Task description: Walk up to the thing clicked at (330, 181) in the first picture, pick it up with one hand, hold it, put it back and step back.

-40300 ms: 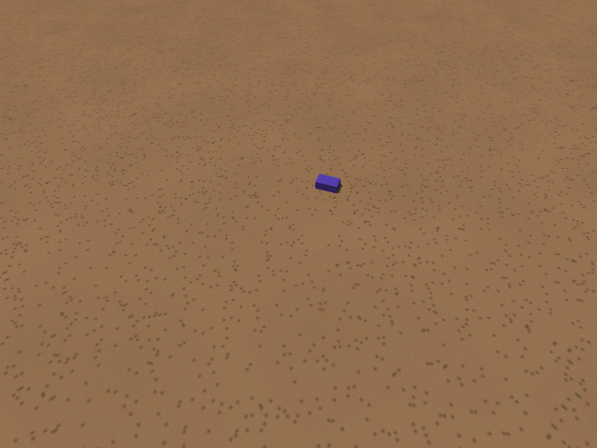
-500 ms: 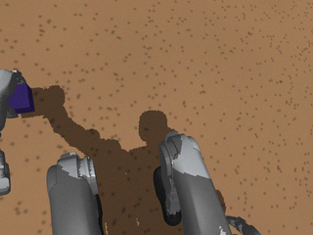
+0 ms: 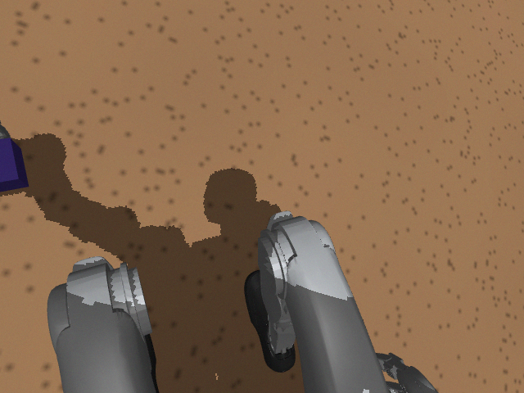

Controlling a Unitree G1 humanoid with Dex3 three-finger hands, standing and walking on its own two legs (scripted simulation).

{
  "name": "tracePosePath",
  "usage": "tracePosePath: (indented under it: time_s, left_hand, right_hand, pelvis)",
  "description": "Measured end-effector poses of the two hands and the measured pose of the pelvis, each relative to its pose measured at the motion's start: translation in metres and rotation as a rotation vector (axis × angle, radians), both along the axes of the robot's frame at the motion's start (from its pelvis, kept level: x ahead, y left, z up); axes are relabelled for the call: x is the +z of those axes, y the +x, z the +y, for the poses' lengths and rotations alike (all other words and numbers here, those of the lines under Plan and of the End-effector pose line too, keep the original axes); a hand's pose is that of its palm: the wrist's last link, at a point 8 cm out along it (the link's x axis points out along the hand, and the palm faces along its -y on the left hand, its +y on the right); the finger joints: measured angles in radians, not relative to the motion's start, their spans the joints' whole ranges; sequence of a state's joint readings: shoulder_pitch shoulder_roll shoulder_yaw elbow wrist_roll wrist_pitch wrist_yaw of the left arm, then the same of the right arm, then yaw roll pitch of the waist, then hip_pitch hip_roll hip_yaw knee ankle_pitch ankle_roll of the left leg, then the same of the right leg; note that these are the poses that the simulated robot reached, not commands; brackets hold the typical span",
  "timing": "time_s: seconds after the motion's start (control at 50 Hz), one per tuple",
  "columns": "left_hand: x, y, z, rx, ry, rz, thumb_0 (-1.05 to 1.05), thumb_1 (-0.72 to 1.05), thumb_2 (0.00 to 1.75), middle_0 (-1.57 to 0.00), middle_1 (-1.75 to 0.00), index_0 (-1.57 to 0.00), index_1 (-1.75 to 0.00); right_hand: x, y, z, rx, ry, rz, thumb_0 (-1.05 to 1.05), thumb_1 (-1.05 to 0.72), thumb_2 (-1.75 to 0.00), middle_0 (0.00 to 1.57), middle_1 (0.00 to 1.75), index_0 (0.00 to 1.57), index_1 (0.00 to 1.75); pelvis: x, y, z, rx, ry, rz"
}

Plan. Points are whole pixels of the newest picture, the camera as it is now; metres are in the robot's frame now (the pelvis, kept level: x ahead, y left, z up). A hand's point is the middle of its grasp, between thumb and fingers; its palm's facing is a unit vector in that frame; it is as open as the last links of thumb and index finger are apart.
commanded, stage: rest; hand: left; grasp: from above
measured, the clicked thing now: out of the picture +0.47 +0.32 -0.23
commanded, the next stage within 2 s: open in 1.34 s
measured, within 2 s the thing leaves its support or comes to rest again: rests again in 1.00 s
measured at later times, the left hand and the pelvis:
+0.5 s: hand out of the picture +0.48 +0.31 -0.23, palm faces -0.45 -0.10 -0.89, open 9.3 cm; pelvis +0.00 +0.00 -0.02, yaw -3 degrees
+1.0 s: hand out of the picture +0.47 +0.31 -0.25, palm faces -0.45 -0.10 -0.89, open 9.3 cm; pelvis +0.00 +0.01 -0.02, yaw -5 degrees
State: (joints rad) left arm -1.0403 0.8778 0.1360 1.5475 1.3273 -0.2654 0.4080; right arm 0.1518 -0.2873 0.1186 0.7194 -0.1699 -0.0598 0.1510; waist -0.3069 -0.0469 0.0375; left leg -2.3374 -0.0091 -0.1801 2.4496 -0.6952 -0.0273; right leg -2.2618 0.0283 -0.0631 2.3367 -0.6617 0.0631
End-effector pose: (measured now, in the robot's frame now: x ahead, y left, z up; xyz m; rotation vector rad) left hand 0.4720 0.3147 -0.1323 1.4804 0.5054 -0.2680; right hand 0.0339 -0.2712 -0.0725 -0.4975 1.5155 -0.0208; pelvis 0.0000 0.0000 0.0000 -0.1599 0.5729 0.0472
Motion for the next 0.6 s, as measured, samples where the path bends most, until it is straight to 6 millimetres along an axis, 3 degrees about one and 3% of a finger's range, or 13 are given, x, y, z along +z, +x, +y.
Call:
tracePosePath:
  time_s: [0.34,0.6]
  left_hand:
    - [-0.029,0.007,-0.003,0.013,0.008,-0.012,0.00,0.14,0.30,-0.80,-0.36,-0.82,-0.33]
    - [-0.048,0.010,-0.004,0.030,-0.011,-0.030,0.00,0.14,0.30,-0.81,-0.36,-0.82,-0.33]
  right_hand:
    - [-0.005,-0.005,0.007,0.036,0.007,0.016,0.00,-0.90,-0.89,0.20,0.30,0.20,0.30]
    - [0.004,-0.005,0.007,0.102,-0.015,0.007,0.00,-0.90,-0.89,0.20,0.30,0.20,0.30]
  pelvis:
    - [-0.012,0.003,0.002,-0.018,-0.022,-0.017]
    - [-0.019,0.000,0.004,-0.030,-0.045,-0.057]
